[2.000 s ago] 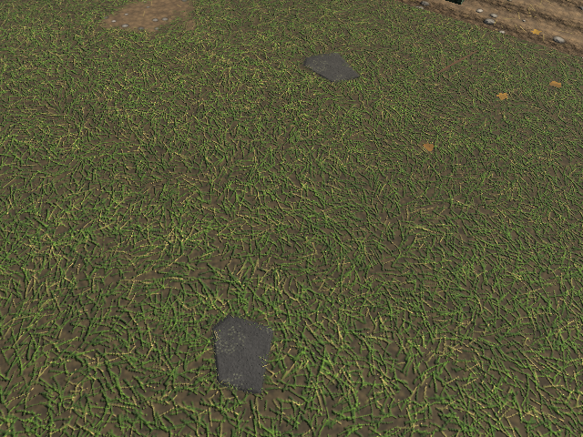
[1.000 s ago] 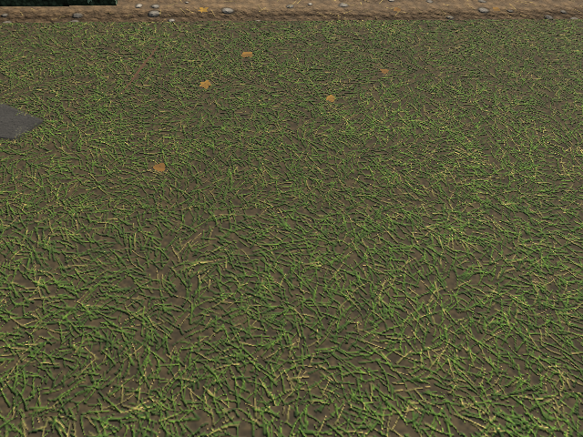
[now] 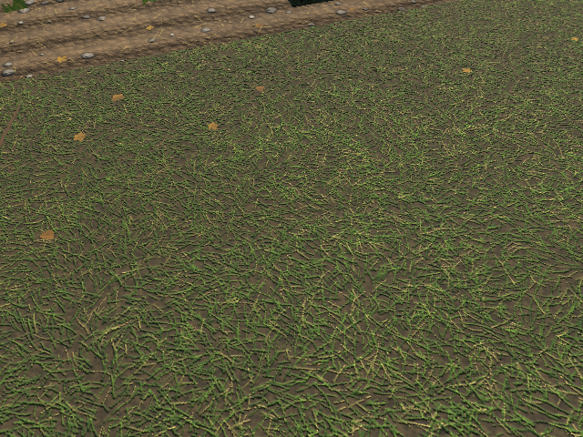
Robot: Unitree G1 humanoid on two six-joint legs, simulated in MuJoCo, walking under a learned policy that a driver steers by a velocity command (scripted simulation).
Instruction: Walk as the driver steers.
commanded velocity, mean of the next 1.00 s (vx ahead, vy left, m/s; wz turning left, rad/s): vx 0.01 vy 0.00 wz -0.01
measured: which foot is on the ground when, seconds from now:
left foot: down 0.00-1.00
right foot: down 0.00-1.00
